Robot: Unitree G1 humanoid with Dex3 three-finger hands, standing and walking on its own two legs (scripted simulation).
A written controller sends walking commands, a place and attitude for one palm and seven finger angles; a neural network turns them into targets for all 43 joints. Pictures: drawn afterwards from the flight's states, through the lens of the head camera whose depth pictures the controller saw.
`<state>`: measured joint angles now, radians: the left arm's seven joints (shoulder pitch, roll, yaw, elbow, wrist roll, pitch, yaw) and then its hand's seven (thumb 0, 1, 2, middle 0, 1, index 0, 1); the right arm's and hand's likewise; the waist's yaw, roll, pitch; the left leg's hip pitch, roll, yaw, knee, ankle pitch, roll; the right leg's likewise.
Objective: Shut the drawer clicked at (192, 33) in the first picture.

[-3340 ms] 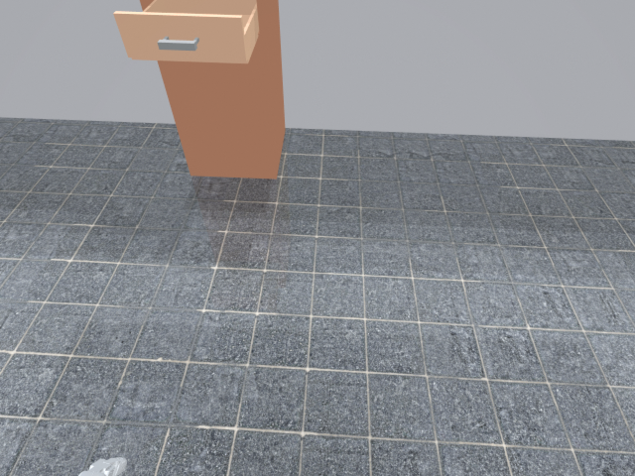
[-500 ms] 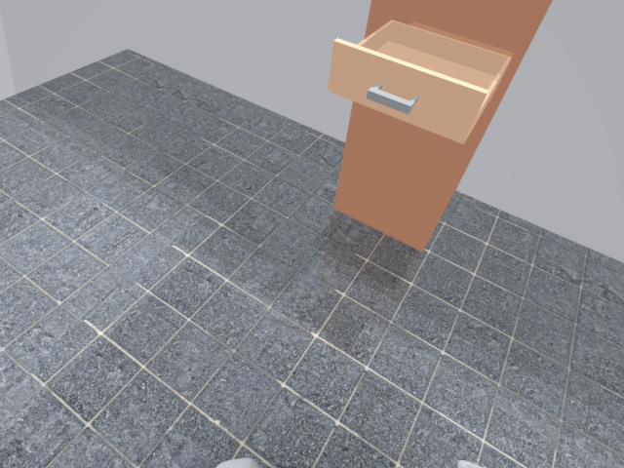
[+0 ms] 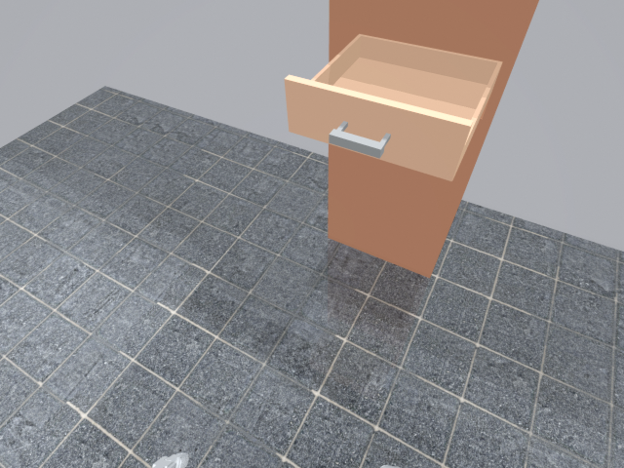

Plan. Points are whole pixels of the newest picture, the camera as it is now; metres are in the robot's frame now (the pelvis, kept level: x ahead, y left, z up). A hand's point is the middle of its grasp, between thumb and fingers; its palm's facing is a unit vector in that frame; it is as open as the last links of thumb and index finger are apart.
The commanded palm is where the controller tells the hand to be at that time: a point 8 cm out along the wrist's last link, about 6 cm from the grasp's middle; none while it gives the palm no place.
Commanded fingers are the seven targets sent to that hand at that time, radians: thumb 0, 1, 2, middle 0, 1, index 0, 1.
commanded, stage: turn to face it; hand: left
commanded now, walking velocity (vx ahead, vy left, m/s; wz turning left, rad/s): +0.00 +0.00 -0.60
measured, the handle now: (360, 137) +0.71 -0.07 +0.01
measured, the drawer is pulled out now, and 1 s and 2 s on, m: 0.26 0.26 0.26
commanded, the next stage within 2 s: take the last steps up to it in 0.70 s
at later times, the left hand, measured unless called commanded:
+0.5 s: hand (183, 444) +0.18 +0.21 -0.15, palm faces -0.20 -0.96 -0.22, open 7.4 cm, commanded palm none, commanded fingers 0.00 0.90 0.90 -0.20 -0.30 -0.20 -0.30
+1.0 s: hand (241, 420) +0.21 +0.13 -0.15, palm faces -0.37 -0.91 -0.18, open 7.4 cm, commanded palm none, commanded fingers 0.00 0.90 0.90 -0.20 -0.30 -0.20 -0.30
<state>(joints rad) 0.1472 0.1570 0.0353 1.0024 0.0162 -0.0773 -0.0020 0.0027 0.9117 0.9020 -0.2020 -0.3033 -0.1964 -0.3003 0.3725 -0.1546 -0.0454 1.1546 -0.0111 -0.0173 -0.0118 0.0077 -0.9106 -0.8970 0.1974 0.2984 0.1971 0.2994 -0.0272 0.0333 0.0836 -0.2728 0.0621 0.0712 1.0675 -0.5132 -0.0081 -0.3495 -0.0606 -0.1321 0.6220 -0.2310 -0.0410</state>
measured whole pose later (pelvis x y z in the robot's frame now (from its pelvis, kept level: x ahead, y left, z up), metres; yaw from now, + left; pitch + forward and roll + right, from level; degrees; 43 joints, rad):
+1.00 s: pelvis +0.08 -0.01 +0.02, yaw -24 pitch +0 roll +0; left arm 0.20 0.17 0.04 0.99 0.02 0.00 0.00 0.01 0.91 0.90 -0.21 -0.30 -0.20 -0.30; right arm 0.26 -0.20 -0.05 1.03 -0.02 0.03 -0.01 0.01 -0.91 -0.90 0.19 0.30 0.19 0.30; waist -0.01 0.00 0.03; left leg -0.30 0.07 0.07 0.71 -0.42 -0.04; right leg -0.21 0.03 -0.04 0.45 -0.25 -0.05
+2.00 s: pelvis +0.32 -0.10 +0.01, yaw -25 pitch -1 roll -1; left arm 0.28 0.17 0.03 1.12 0.01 0.02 0.03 0.01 0.91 0.90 -0.20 -0.30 -0.19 -0.30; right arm 0.13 -0.13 -0.02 1.03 -0.01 -0.02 -0.04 -0.01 -0.94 -0.90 0.20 0.30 0.20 0.30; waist 0.03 -0.05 0.08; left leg -0.25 0.05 0.18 0.48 -0.21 0.05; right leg -0.33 -0.07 -0.04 0.88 -0.47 0.03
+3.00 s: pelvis +0.25 -0.18 +0.02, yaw -25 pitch +0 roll -1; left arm 0.31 0.12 0.00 1.12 0.01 -0.02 0.05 0.00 0.92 0.90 -0.20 -0.30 -0.20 -0.30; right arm 0.32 -0.15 -0.01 1.09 -0.01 0.02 -0.03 0.00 -0.91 -0.90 0.20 0.30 0.20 0.30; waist -0.01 0.04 0.03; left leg -0.19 0.07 0.03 0.53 -0.35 -0.01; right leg -0.21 0.05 -0.11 0.39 -0.18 -0.07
